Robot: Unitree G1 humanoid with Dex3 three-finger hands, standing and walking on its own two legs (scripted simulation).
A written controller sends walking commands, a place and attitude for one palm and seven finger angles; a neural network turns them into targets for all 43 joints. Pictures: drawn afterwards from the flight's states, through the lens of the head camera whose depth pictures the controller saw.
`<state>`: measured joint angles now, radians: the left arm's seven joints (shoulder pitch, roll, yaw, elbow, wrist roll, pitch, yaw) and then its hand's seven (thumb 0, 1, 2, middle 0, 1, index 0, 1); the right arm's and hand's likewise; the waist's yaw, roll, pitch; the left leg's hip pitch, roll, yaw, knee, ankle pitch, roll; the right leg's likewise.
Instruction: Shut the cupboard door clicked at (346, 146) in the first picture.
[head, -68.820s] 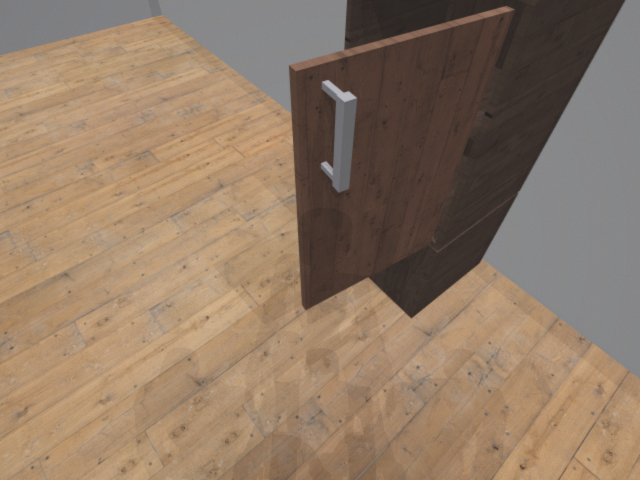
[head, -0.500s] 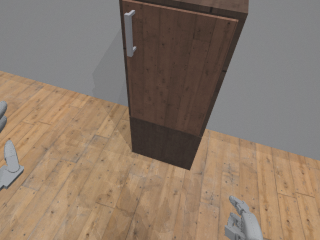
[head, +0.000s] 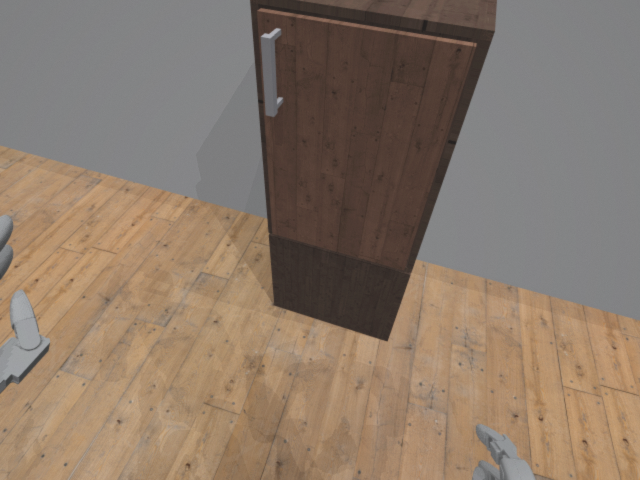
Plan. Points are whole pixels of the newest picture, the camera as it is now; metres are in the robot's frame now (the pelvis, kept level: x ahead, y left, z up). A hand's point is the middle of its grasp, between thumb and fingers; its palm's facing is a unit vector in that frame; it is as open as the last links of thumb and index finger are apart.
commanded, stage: stop stepping back and stand still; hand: left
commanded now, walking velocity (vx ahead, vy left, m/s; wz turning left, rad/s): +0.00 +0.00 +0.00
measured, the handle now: (273, 73) +0.79 +0.15 +0.14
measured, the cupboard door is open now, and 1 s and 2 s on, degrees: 0 0 0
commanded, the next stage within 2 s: let the arm hang, fingers relaxed in 0.16 s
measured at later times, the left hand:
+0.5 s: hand out of the picture +0.10 +0.20 -0.14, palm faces -0.02 -0.96 -0.27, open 7.4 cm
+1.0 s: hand out of the picture -0.05 +0.18 -0.17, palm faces +0.05 -0.97 -0.23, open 7.4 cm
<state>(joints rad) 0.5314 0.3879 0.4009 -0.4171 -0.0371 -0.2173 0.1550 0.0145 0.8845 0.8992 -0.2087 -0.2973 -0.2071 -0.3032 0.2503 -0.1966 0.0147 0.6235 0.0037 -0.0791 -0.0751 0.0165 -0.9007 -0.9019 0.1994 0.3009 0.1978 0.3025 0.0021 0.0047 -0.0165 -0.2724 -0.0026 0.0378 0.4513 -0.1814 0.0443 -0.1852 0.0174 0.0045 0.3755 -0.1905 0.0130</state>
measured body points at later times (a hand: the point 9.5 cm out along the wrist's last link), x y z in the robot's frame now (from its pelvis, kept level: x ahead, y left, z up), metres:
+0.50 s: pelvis -0.01 +0.00 -0.01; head +0.00 -0.01 +0.44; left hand +0.10 +0.25 -0.12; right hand +0.12 -0.26 -0.13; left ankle +0.04 +0.09 -0.74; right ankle +0.01 -0.13 -0.74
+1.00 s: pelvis -0.01 -0.01 +0.00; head -0.02 -0.02 +0.45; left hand -0.05 +0.23 -0.15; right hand -0.01 -0.22 -0.17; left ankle +0.04 +0.09 -0.74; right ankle +0.01 -0.13 -0.74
